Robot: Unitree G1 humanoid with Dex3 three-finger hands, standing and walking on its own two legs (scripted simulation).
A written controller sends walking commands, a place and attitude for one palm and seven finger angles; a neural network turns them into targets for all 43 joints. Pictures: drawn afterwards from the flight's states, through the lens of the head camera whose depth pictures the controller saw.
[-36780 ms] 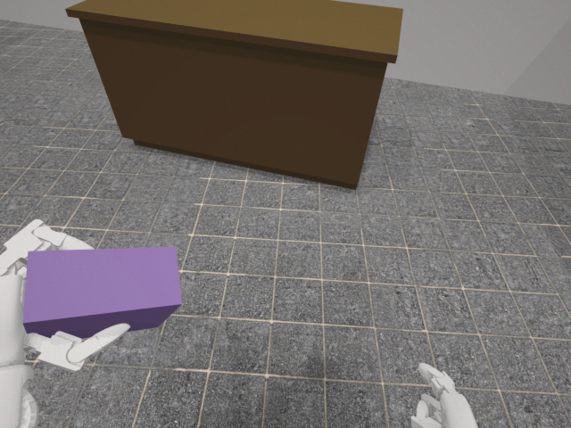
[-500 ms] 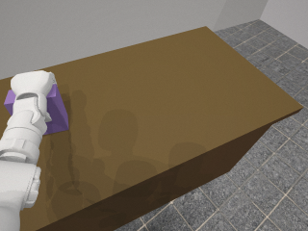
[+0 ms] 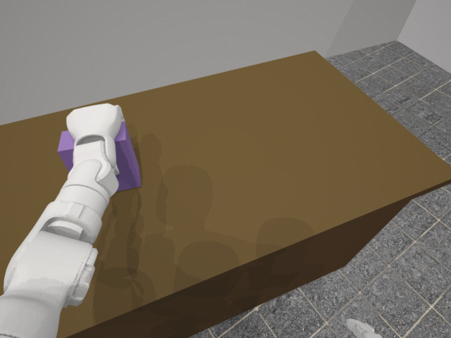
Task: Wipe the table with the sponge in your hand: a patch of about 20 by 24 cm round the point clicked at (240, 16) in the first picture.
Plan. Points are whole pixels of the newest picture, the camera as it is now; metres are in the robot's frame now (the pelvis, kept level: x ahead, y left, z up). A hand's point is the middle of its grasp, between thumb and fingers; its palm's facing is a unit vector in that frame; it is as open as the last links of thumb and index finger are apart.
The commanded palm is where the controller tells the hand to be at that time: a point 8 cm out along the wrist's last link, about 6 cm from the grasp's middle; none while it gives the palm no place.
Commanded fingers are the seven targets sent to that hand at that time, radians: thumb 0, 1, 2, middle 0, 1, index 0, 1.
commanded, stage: wipe back along the middle lane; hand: left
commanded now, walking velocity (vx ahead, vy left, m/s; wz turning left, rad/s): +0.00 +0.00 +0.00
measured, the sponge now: (107, 168) +0.43 +0.27 +0.03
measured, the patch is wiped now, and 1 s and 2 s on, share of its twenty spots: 0.25 0.40 0.60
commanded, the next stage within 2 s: slide across to the third lane in 1.76 s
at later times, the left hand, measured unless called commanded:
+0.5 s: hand (122, 154) +0.42 +0.22 +0.08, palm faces -0.06 +0.01 -1.00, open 10.4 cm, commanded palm +0.39 +0.21 +0.12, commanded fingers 0.00 0.10 1.30 -1.20 -1.60 -1.20 -1.60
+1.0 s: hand (125, 172) +0.38 +0.21 +0.08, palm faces +0.00 -0.03 -1.00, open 10.4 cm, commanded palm +0.34 +0.19 +0.12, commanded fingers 0.00 0.10 1.30 -1.20 -1.60 -1.20 -1.60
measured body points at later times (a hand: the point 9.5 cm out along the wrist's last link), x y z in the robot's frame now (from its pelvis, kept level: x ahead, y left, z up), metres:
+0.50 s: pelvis -0.01 -0.02 +0.00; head +0.02 -0.04 +0.45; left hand +0.42 +0.22 +0.14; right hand +0.09 -0.27 -0.14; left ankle -0.07 +0.08 -0.74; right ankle +0.01 -0.12 -0.74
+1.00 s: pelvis -0.01 -0.01 +0.00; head +0.00 -0.04 +0.45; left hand +0.38 +0.20 +0.14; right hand +0.19 -0.25 -0.11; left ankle -0.07 +0.08 -0.74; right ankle +0.01 -0.12 -0.74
